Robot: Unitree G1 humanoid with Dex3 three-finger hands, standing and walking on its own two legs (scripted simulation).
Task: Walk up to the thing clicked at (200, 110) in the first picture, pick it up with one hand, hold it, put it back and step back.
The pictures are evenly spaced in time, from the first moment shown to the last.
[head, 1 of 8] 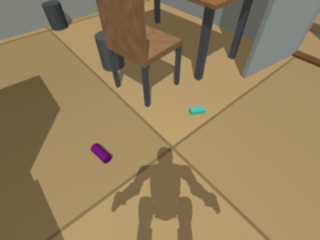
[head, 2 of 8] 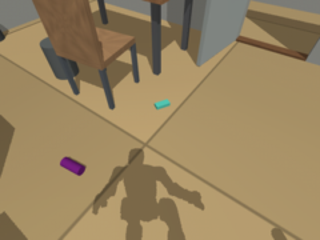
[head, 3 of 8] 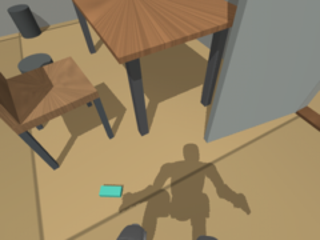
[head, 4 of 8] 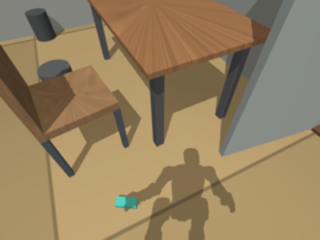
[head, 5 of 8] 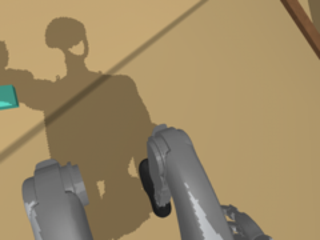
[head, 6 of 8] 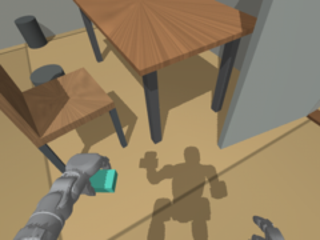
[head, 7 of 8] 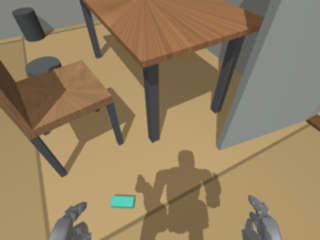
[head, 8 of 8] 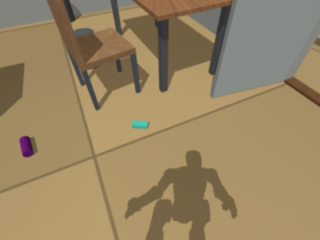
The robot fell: no
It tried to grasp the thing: yes
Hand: left
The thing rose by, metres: 0.68
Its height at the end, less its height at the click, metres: +0.00
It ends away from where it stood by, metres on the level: 0.01
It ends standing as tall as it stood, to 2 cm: yes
